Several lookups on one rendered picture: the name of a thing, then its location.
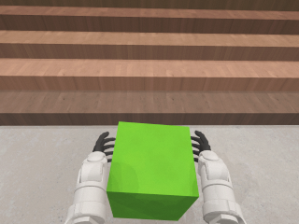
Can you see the robot left forearm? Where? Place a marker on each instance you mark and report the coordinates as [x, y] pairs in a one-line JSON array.
[[88, 206]]

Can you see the robot right forearm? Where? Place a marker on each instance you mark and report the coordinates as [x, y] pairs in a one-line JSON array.
[[218, 193]]

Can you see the carton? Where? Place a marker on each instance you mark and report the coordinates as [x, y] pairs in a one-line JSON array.
[[152, 173]]

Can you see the robot left hand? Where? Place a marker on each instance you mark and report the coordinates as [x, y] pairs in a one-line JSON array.
[[99, 145]]

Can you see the robot right hand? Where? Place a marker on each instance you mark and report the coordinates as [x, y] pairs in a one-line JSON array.
[[203, 144]]

